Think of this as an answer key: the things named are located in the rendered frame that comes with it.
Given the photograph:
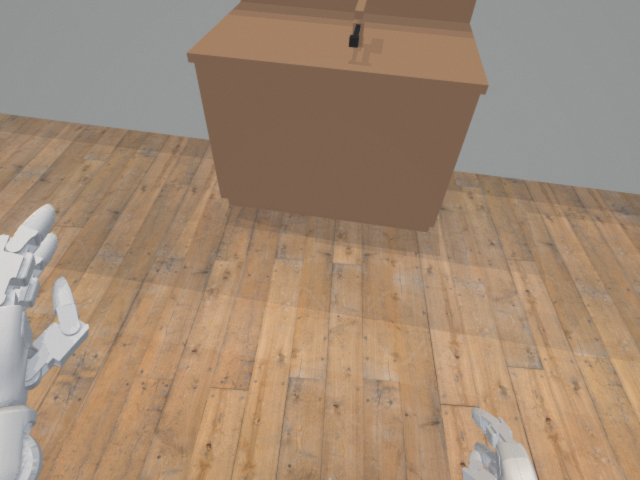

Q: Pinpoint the tap lever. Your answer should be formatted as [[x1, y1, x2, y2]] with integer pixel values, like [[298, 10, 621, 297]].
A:
[[349, 24, 360, 48]]

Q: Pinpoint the robot right hand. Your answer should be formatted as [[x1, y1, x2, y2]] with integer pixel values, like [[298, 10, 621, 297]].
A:
[[462, 407, 538, 480]]

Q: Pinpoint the robot left forearm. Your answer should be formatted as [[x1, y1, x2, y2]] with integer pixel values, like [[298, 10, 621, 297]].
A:
[[0, 405, 43, 480]]

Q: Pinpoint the robot left hand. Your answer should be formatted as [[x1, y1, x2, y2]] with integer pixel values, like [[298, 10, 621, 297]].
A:
[[0, 204, 89, 408]]

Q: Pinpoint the counter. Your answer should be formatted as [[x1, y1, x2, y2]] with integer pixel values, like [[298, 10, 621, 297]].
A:
[[187, 0, 489, 232]]

